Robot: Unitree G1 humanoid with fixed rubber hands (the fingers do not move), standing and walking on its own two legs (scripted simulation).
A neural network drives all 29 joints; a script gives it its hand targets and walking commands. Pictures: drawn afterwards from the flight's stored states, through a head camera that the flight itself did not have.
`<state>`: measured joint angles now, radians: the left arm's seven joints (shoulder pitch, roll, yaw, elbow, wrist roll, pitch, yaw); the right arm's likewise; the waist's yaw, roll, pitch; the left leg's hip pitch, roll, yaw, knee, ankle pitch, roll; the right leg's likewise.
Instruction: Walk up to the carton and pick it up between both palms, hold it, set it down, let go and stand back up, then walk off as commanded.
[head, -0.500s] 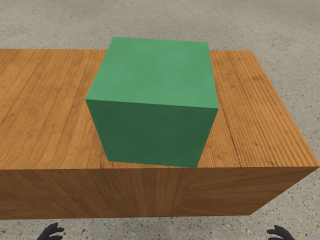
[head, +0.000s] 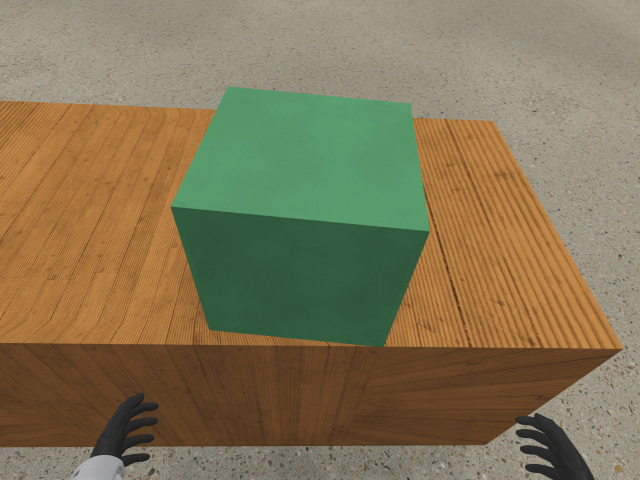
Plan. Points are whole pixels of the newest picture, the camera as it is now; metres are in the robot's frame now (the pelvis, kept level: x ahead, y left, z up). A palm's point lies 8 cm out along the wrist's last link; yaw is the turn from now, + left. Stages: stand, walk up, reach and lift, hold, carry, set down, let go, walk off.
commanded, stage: reach and lift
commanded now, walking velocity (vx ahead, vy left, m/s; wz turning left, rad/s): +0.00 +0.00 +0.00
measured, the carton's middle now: (307, 219) +0.50 +0.03 +0.01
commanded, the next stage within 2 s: none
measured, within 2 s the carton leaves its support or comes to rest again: neither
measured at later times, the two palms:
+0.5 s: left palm (103, 437) +0.19 +0.27 -0.05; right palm (529, 451) +0.18 -0.24 -0.03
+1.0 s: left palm (108, 390) +0.23 +0.27 -0.02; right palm (514, 427) +0.20 -0.22 -0.02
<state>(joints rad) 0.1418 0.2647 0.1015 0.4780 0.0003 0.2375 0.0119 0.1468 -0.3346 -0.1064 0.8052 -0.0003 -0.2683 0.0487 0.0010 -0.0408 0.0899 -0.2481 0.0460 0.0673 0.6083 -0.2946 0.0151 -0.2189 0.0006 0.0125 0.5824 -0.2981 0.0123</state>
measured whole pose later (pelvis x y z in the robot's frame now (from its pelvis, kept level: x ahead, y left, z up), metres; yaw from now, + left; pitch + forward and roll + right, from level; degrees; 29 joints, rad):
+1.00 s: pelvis +0.01 +0.01 +0.01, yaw +0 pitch -3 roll -1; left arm 0.05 0.37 -0.03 0.64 -0.19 -0.40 -0.02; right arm 0.14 -0.21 -0.02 0.66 0.16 -0.46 0.02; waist 0.00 -0.03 0.09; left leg -0.21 0.04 0.07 0.53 -0.27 0.01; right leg -0.16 0.00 0.01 0.46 -0.25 0.02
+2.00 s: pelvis +0.01 +0.02 +0.01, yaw +0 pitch -2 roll -2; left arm -0.47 0.42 0.00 0.53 -0.25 0.17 -0.03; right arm -0.35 -0.35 -0.01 0.48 0.30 0.06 -0.04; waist 0.00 0.00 0.09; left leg -0.23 0.04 0.07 0.53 -0.26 0.01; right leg -0.16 0.00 0.01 0.41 -0.22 0.03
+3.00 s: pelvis +0.02 +0.02 +0.01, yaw +0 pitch +5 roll -2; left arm -1.07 0.50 -0.10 0.95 -0.31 0.32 -0.02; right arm -0.94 -0.47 -0.01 0.91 0.36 0.22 -0.01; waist 0.00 0.00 0.01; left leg -0.37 0.04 0.07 0.53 -0.26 0.01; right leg -0.29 0.00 0.01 0.40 -0.20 0.04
